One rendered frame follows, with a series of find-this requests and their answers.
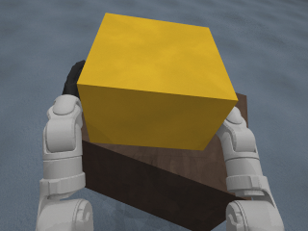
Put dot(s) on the right robot upper arm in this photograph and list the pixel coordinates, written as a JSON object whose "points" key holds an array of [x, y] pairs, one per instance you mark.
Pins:
{"points": [[252, 215]]}

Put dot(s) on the pedestal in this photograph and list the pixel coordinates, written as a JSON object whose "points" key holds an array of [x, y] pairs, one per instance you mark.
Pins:
{"points": [[184, 186]]}

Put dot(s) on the left robot forearm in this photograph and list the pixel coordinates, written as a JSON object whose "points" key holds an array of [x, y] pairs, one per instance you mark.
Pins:
{"points": [[62, 152]]}

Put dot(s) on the left robot upper arm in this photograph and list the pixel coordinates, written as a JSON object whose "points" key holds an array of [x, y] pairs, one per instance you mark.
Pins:
{"points": [[66, 215]]}

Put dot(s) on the left robot hand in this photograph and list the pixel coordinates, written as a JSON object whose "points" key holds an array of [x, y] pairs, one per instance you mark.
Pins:
{"points": [[70, 85]]}

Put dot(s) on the carton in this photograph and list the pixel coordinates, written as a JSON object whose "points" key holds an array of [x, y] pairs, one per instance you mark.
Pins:
{"points": [[154, 83]]}

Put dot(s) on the right robot forearm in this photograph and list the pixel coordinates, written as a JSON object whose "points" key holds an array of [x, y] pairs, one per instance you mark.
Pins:
{"points": [[244, 173]]}

